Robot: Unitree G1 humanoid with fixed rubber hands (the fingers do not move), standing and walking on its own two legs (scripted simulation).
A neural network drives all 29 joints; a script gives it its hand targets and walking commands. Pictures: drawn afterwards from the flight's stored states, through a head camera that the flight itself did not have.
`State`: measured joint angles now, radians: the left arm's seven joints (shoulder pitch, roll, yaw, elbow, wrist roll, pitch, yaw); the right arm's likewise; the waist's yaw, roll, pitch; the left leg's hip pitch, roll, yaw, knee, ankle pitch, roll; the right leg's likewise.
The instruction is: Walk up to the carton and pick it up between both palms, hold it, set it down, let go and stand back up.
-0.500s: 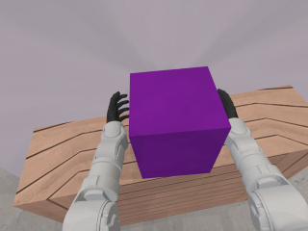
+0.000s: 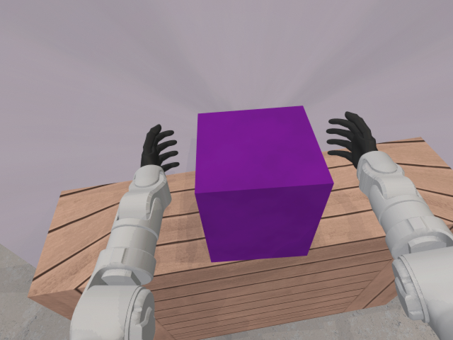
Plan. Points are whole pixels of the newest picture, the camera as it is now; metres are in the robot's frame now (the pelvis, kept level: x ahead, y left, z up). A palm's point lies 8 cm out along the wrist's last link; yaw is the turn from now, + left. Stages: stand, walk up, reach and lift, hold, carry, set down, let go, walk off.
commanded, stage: set down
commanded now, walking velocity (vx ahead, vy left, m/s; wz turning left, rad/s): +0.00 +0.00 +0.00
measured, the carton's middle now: (254, 187) +0.43 -0.04 +0.02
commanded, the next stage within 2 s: none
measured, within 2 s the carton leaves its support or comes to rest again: neither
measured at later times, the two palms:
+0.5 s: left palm (128, 140) +0.40 +0.17 +0.20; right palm (377, 115) +0.43 -0.23 +0.19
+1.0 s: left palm (133, 182) +0.36 +0.16 +0.15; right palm (386, 169) +0.37 -0.24 +0.13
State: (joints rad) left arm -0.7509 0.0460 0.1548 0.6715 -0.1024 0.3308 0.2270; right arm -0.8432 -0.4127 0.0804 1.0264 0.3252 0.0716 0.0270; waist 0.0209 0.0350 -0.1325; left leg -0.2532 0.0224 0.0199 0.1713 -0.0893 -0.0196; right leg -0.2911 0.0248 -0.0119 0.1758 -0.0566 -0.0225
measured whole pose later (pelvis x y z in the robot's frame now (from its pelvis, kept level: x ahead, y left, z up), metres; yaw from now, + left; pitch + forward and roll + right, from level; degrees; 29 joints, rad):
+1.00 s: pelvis -0.01 +0.00 +0.00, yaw +1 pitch +1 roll +0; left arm -0.56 0.09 0.14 0.08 -0.14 0.83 0.20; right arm -0.60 -0.45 -0.04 0.52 0.36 0.41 0.06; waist -0.03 0.00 0.00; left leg -0.10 0.01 0.00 0.19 -0.10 -0.01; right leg -0.13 0.01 -0.03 0.19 -0.08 -0.02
